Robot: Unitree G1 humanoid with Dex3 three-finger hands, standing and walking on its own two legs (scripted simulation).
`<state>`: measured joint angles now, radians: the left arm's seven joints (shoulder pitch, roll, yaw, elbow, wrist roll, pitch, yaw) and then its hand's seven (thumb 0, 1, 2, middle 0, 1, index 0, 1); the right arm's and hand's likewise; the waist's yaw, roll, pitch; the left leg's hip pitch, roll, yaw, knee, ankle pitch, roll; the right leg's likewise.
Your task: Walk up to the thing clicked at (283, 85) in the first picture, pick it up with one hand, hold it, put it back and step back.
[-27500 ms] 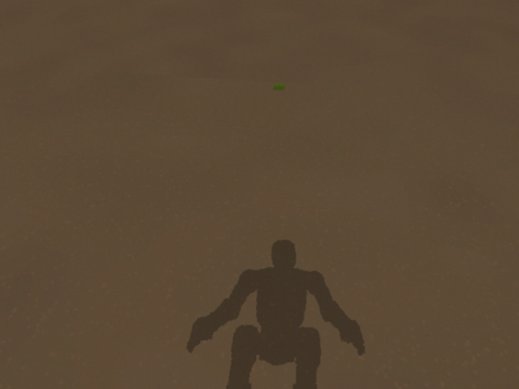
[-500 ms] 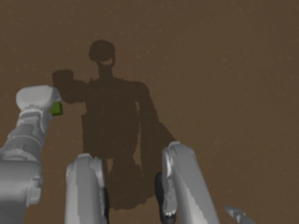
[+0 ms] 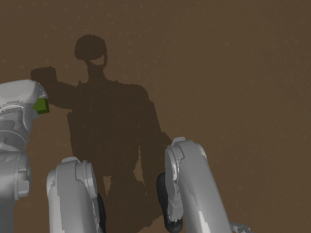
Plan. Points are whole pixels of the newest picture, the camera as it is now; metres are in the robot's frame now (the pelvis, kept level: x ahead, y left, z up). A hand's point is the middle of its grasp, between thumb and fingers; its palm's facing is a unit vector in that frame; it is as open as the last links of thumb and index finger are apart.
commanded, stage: crouch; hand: left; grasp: from above
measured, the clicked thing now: (30, 108) +0.48 +0.27 -0.20
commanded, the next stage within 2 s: lower in 0.22 s
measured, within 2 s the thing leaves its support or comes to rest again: rests again in 1.50 s
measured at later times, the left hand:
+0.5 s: hand (32, 111) +0.47 +0.27 -0.20, palm faces -0.46 -0.08 -0.88, open 6.4 cm
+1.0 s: hand (40, 114) +0.48 +0.26 -0.26, palm faces -0.46 -0.10 -0.88, open 6.4 cm
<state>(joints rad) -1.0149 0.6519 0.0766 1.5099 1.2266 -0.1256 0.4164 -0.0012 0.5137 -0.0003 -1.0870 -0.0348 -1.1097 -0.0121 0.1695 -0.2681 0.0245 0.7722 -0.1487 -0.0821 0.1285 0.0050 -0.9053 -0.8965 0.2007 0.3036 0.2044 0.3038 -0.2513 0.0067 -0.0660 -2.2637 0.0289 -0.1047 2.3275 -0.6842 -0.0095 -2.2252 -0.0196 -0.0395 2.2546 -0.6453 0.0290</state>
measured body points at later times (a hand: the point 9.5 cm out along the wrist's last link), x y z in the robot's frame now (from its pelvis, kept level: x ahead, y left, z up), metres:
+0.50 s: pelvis +0.00 +0.00 -0.03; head +0.25 +0.06 +0.34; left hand +0.49 +0.27 -0.15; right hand +0.03 -0.28 -0.13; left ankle +0.08 +0.13 -0.32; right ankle +0.10 -0.13 -0.32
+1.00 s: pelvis +0.01 +0.00 -0.05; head +0.28 +0.07 +0.31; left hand +0.50 +0.27 -0.21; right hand +0.02 -0.26 -0.13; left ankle +0.08 +0.13 -0.32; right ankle +0.10 -0.13 -0.32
